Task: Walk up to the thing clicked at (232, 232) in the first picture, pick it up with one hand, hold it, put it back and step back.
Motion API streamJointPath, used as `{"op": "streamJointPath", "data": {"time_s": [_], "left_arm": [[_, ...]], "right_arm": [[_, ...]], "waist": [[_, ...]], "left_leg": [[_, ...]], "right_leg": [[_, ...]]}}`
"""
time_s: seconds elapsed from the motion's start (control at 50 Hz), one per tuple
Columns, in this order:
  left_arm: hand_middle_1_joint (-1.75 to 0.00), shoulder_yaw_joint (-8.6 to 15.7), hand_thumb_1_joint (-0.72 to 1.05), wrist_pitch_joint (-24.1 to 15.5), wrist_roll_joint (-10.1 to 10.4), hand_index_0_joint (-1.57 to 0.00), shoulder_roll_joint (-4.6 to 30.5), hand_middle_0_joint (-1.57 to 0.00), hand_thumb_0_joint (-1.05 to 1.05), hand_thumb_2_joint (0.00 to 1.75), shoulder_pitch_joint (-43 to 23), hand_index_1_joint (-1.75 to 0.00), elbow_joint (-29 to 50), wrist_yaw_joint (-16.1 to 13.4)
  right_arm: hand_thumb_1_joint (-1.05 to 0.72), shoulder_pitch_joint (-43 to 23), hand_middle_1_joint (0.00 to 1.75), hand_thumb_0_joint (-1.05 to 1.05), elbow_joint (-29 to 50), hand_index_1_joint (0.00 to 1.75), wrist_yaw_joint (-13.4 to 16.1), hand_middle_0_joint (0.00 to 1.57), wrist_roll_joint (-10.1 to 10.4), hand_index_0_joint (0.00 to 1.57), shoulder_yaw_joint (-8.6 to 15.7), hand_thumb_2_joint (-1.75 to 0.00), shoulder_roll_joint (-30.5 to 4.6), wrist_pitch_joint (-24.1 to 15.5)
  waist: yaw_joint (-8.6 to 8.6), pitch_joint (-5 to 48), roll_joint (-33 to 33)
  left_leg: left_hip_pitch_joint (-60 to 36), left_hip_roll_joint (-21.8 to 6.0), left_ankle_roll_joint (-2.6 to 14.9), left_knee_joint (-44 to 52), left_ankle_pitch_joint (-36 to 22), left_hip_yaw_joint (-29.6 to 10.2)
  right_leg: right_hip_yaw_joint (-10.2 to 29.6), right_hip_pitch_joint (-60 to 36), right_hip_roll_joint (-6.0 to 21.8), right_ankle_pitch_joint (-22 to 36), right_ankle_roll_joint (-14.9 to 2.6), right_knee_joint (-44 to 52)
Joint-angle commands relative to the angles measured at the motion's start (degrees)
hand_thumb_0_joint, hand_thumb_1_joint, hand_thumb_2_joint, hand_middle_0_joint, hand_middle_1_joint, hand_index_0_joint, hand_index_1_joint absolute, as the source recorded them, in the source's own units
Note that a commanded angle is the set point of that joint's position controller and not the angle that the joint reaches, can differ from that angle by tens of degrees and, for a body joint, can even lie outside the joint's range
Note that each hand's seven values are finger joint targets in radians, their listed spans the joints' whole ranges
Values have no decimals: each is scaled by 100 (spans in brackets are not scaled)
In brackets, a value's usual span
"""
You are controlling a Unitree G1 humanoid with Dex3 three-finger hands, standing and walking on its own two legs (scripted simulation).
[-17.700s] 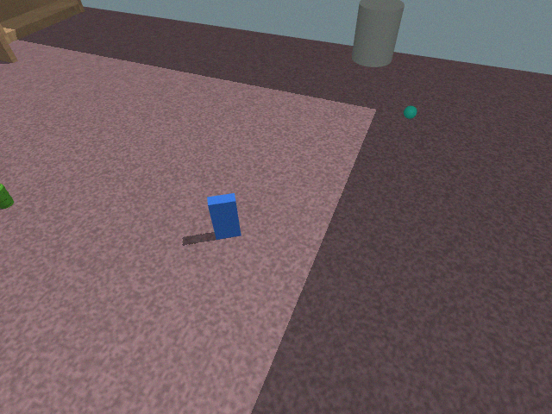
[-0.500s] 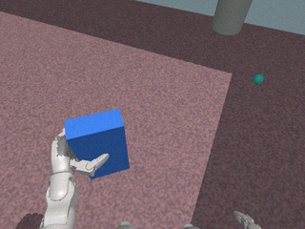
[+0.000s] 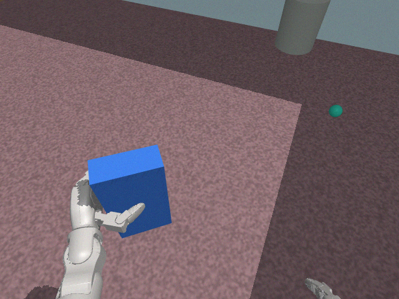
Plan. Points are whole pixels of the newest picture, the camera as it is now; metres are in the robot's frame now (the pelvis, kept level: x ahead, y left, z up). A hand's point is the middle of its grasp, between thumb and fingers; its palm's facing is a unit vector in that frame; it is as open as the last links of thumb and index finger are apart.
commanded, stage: hold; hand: left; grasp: from the side
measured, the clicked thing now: (137, 197) +0.34 +0.14 +0.01
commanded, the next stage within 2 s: none
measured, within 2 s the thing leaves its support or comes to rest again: neither
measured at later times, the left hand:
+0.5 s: hand (117, 195) +0.33 +0.17 +0.05, palm faces +0.18 -0.98 -0.04, open 9.3 cm
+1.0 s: hand (116, 199) +0.32 +0.17 +0.05, palm faces +0.18 -0.98 -0.04, open 9.3 cm
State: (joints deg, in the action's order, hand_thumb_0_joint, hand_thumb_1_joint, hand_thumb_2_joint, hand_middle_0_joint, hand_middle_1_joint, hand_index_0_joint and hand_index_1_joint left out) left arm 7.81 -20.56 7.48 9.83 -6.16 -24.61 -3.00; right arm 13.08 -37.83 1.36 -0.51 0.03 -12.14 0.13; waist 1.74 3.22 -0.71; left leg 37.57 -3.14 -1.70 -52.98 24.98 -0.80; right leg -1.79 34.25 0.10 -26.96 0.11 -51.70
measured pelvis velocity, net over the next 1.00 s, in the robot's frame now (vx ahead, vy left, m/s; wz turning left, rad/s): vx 0.00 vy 0.00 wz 0.00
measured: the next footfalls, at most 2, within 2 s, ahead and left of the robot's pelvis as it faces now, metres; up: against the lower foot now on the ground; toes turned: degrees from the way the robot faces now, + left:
none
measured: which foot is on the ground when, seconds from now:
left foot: down 0.00-1.00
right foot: down 0.00-1.00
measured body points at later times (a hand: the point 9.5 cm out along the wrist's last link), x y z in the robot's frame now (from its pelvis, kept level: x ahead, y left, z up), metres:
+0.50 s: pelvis +0.00 +0.00 +0.01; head +0.05 +0.00 +0.46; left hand +0.31 +0.22 +0.05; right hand +0.13 -0.24 -0.10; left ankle +0.01 +0.14 -0.69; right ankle -0.01 -0.12 -0.69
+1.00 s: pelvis +0.00 +0.00 +0.01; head +0.04 +0.00 +0.46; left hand +0.30 +0.22 +0.06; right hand +0.12 -0.25 -0.10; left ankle +0.01 +0.14 -0.69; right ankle -0.01 -0.12 -0.69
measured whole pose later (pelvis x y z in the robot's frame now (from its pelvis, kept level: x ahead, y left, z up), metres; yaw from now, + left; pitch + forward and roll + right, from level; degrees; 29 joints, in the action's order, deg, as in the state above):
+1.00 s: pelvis +0.00 +0.00 +0.01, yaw +0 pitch +6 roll -1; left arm 6.9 -21.0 7.3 9.4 -4.7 -24.0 -2.8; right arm 12.7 -38.7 1.3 -0.2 0.4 -12.3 -0.2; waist 1.3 1.7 -0.5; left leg 31.3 -2.7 -1.8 -47.5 22.3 -0.6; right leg -1.7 28.3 0.4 -24.7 0.1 -47.0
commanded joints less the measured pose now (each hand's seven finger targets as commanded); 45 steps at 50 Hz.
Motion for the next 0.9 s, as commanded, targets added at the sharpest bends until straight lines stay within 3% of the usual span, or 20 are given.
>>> {"op": "streamJointPath", "data": {"time_s": [0.0,0.02,0.06,0.12,0.2,0.26,0.36,0.44,0.48,0.5,0.62,0.64,0.66,0.68,0.7,0.72,0.76,0.8,0.82,0.88], "left_arm": [[-138,303,8,-657,191,-132,734,-131,0,116,-1882,-138,1880,-27],[-137,361,8,-660,174,-131,821,-130,0,115,-1907,-137,1976,-38],[-137,217,10,-602,206,-131,549,-129,0,115,-1649,-137,1645,-9],[-139,352,9,-649,156,-133,809,-131,0,117,-1888,-139,1929,-68],[-139,219,11,-578,196,-132,543,-131,0,117,-1564,-139,1623,-34],[-140,252,11,-608,136,-133,725,-131,0,118,-1939,-140,1955,-60],[-138,265,11,-590,184,-131,701,-130,0,116,-1803,-138,2101,-57],[-137,153,9,-504,171,-131,459,-129,0,116,-1517,-138,1589,-78],[-139,305,10,-594,134,-131,728,-130,0,117,-1846,-139,1999,-96],[-139,177,10,-571,108,-132,597,-130,0,117,-1671,-139,1737,-61],[-139,246,14,-654,144,-131,702,-130,0,118,-1871,-139,2036,-34],[-139,280,12,-649,158,-132,668,-131,0,118,-1749,-140,1897,-40],[-139,78,12,-601,169,-132,391,-130,0,118,-1454,-139,1585,-18],[-139,107,11,-612,214,-132,396,-130,0,118,-1595,-139,1551,12],[-140,381,11,-703,212,-132,778,-130,0,119,-2032,-140,2080,-32],[-140,166,9,-668,157,-131,547,-129,0,118,-1695,-140,1653,-2],[-140,296,11,-711,132,-132,763,-131,0,118,-1839,-140,1970,-14],[-139,90,10,-686,153,-131,499,-129,0,119,-1759,-139,1735,10],[-139,316,14,-704,192,-131,645,-130,0,119,-1840,-139,1789,-20],[-140,348,11,-747,159,-132,805,-130,0,119,-1942,-140,2013,-4]], "right_arm": [[-94,-20,30,0,665,30,45,20,4,20,242,-91,-769,-203],[-94,-10,30,0,636,30,52,20,0,20,240,-90,-743,-195],[-94,-69,30,0,689,30,40,20,-2,20,226,-91,-742,-200],[-93,-58,30,0,662,30,45,20,11,20,257,-90,-766,-182],[-93,-75,30,0,676,30,35,20,11,20,240,-91,-735,-186],[-94,-93,30,0,681,30,16,20,15,20,270,-91,-763,-200],[-93,-83,30,0,673,30,29,20,36,20,244,-90,-720,-197],[-93,-122,30,0,653,30,31,20,29,20,242,-91,-726,-228],[-93,-185,30,0,668,30,19,20,25,20,268,-91,-742,-236],[-94,-185,30,0,699,30,20,20,24,20,270,-91,-755,-236],[-93,-166,30,0,681,30,3,20,22,20,258,-91,-731,-225],[-94,-122,30,0,639,30,17,20,15,20,265,-91,-733,-226],[-93,-168,30,0,660,30,10,20,18,20,238,-91,-711,-232],[-93,-222,30,0,677,30,0,20,20,20,243,-91,-720,-243],[-93,-161,30,0,616,30,12,20,26,20,276,-91,-758,-246],[-94,-166,30,0,640,30,14,20,14,20,259,-91,-741,-243],[-93,-190,30,0,649,30,-4,20,14,20,284,-91,-776,-249],[-93,-182,30,0,644,30,-1,20,3,20,259,-91,-734,-237],[-93,-181,30,0,626,30,0,20,20,20,272,-91,-753,-245],[-94,-170,30,0,638,30,20,20,16,20,280,-91,-766,-230]], "waist": [[47,1897,-105],[1,1895,-192],[13,1792,-15],[-19,1828,-189],[-4,1748,-19],[-3,1803,-309],[-60,1809,-167],[23,1541,74],[-54,1625,-184],[-14,1609,-73],[-37,1638,-175],[-19,1705,-24],[26,1510,106],[40,1465,64],[-31,1717,-68],[-5,1654,43],[-59,1657,-282],[28,1628,-41],[-20,1604,-37],[-52,1799,-100]], "left_leg": [[-1384,222,208,671,-1866,46],[-1342,233,202,675,-1836,68],[-1315,227,220,703,-1814,62],[-1418,233,200,776,-1839,79],[-1409,233,208,799,-1866,68],[-1607,210,179,866,-1946,53],[-1629,235,195,922,-1980,84],[-1583,225,211,976,-1878,78],[-1625,234,191,999,-1833,74],[-1657,229,196,1026,-1829,74],[-1687,238,185,1019,-1909,97],[-1676,243,210,998,-1902,101],[-1589,239,217,1011,-1855,99],[-1510,258,232,975,-1804,119],[-1631,250,224,988,-1872,108],[-1669,243,226,997,-1914,92],[-1746,248,196,1029,-1939,98],[-1683,239,206,1009,-1882,82],[-1633,241,205,1027,-1829,85],[-1703,262,213,1026,-1816,110]], "right_leg": [[29,-745,-113,2282,-4,779],[38,-789,-102,2280,-3,797],[21,-813,-111,2249,8,862],[35,-858,-90,2263,-4,864],[21,-963,-105,2282,8,936],[4,-841,-120,2232,-25,931],[17,-1091,-83,2379,9,1025],[-2,-1025,-91,2292,23,1083],[9,-1029,-77,2208,8,1075],[2,-1009,-84,2195,6,1090],[24,-1076,-77,2295,11,1096],[32,-1139,-60,2347,33,1118],[24,-1051,-70,2327,37,1130],[52,-1031,-46,2335,56,1147],[54,-1128,-33,2395,45,1127],[33,-1121,-45,2365,40,1103],[41,-1057,-45,2302,6,1101],[20,-1040,-64,2284,20,1116],[21,-1073,-54,2264,23,1120],[60,-1178,-29,2291,35,1176]]}}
